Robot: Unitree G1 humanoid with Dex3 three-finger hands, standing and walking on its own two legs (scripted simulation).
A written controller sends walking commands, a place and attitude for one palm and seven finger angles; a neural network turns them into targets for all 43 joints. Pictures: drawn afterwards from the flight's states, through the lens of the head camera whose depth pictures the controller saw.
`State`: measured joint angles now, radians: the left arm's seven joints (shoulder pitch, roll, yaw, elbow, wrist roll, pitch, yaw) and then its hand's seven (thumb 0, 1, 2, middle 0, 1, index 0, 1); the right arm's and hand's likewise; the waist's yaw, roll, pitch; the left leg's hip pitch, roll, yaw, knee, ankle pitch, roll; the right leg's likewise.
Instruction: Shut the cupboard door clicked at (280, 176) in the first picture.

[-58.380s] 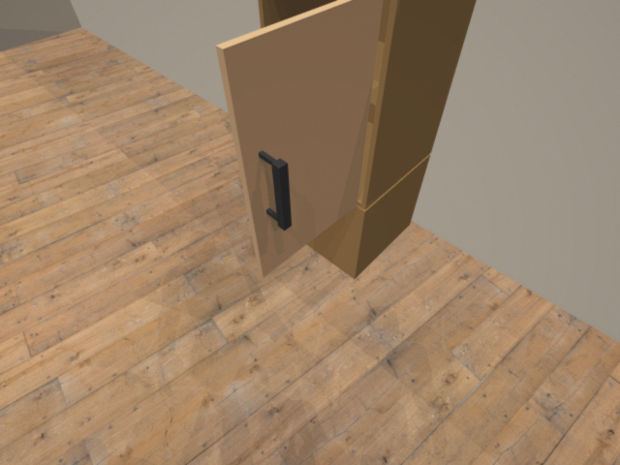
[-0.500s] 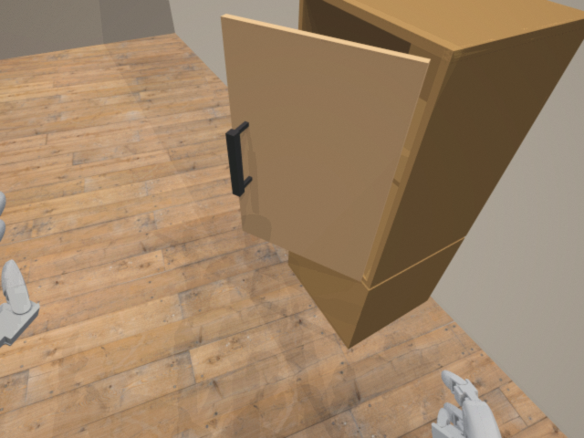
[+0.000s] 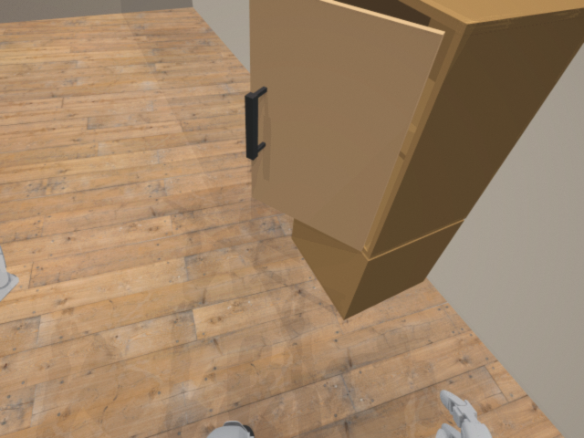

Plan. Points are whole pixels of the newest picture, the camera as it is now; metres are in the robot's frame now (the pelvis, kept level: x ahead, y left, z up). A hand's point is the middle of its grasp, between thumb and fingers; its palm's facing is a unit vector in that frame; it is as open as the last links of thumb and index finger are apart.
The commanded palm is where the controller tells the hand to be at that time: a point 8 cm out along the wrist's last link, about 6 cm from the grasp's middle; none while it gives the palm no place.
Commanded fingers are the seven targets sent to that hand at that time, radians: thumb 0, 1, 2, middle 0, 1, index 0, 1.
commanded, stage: step back with the hand held close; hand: left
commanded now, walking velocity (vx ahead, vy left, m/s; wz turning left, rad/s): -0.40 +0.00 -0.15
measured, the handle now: (257, 124) +0.80 +0.10 -0.02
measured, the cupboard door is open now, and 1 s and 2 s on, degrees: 32 32 32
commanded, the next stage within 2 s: stop stepping back and stand still in 0.08 s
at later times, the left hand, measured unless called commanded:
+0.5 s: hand out of the picture +0.16 +0.28 +0.18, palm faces +0.36 -0.86 -0.36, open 7.4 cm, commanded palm +0.11 +0.30 +0.20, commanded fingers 0.00 0.90 0.90 -0.20 -0.30 -0.20 -0.30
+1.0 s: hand out of the picture +0.14 +0.32 +0.17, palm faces +0.43 -0.84 -0.33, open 7.4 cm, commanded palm +0.09 +0.34 +0.20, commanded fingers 0.00 0.90 0.90 -0.20 -0.30 -0.20 -0.30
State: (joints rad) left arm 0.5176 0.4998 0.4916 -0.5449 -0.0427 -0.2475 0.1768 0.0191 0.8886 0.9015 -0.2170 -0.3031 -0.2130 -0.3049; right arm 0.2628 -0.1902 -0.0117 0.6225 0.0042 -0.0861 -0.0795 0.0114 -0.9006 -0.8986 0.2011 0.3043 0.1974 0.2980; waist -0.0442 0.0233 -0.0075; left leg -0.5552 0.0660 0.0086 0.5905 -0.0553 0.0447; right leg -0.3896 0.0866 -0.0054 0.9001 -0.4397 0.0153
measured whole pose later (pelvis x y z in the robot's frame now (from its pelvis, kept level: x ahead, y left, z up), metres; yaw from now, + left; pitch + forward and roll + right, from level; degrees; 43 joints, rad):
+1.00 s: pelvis -0.10 +0.07 +0.01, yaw -8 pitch +0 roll +0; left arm 0.44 0.35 0.40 -0.31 -0.05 -0.11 0.20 0.01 0.89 0.90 -0.21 -0.30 -0.21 -0.30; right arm 0.34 -0.25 0.01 0.70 0.00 -0.05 -0.09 0.01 -0.90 -0.90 0.20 0.30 0.20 0.30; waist 0.00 0.00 -0.12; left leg -0.34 0.10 0.04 0.68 -0.32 0.00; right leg -0.15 0.03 -0.14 0.51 -0.37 -0.07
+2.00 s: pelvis -0.14 +0.12 +0.02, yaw -8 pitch -2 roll -2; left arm 0.33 0.23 0.02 0.98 0.01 0.04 0.01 0.00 0.96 0.90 -0.21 -0.30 -0.20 -0.30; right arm 0.30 -0.19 0.01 0.99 -0.02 0.05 -0.01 0.01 -0.90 -0.90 0.20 0.30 0.20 0.30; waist 0.00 -0.01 0.06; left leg -0.32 0.04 0.03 0.51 -0.17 0.01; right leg -0.19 -0.01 -0.09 0.47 -0.26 0.00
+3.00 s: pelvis -0.11 +0.12 +0.03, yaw -10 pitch -1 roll +0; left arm 0.24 0.21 0.02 1.13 0.01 0.00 0.03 0.01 0.91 0.90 -0.20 -0.30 -0.20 -0.30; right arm 0.21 -0.20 0.00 1.12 -0.01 0.01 -0.02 0.00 -0.90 -0.90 0.20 0.30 0.20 0.30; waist 0.00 0.01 0.04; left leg -0.20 0.03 0.07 0.39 -0.16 0.01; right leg -0.10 -0.02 -0.05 0.38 -0.25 0.01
